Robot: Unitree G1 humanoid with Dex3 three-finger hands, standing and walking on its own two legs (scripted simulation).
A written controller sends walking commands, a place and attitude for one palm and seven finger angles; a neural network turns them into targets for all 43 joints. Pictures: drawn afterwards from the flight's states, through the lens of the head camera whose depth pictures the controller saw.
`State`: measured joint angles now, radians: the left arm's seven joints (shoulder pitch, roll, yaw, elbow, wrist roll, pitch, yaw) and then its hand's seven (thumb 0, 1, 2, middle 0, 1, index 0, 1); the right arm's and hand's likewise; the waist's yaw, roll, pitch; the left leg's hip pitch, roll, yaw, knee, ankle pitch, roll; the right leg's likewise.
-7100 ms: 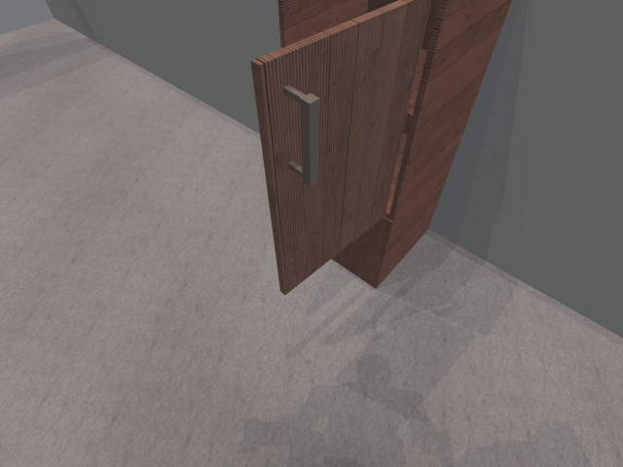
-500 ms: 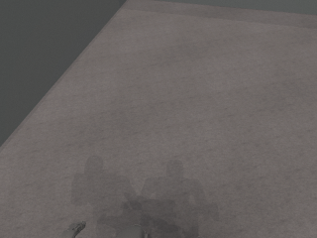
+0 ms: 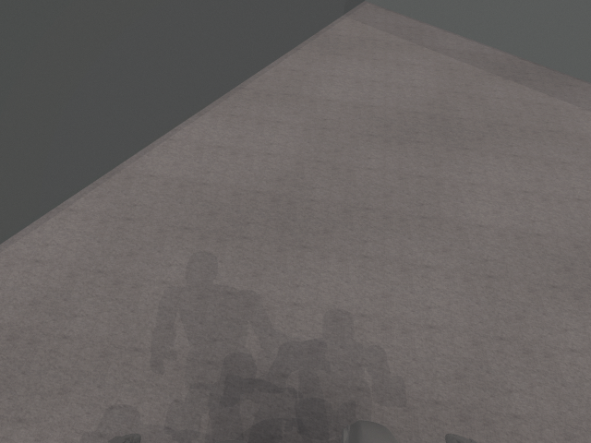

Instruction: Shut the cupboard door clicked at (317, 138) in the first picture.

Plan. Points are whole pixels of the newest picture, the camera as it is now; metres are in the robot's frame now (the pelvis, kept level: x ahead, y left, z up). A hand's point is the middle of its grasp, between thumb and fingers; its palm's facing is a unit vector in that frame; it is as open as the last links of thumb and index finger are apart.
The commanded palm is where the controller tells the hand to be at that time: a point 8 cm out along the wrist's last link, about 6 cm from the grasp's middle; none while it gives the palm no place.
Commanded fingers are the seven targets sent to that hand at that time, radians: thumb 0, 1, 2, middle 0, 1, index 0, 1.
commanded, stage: walk to a spot facing it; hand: left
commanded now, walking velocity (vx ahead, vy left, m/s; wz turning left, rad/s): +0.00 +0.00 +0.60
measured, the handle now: out of the picture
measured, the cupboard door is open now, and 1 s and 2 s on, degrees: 84 84 84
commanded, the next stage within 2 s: none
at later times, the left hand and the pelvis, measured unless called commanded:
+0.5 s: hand out of the picture +0.01 +0.16 -0.17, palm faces +0.34 -0.91 -0.22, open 7.3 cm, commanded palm none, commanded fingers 0.00 0.90 0.90 -0.20 -0.30 -0.20 -0.30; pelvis +0.01 -0.04 +0.00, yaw +19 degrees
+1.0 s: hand out of the picture +0.00 +0.20 -0.15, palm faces +0.55 -0.80 -0.25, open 7.4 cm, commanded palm none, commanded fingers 0.00 0.90 0.90 -0.20 -0.30 -0.20 -0.30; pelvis +0.01 -0.04 +0.00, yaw +34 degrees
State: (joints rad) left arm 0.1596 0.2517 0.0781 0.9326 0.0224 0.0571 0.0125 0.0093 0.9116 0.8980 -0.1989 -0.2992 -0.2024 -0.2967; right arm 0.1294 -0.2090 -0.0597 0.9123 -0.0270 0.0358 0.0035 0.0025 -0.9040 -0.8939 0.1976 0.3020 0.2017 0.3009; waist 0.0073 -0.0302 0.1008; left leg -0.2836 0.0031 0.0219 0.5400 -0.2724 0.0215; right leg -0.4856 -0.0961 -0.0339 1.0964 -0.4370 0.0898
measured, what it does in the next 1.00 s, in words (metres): steps on the spot, turning left: right foot, then left foot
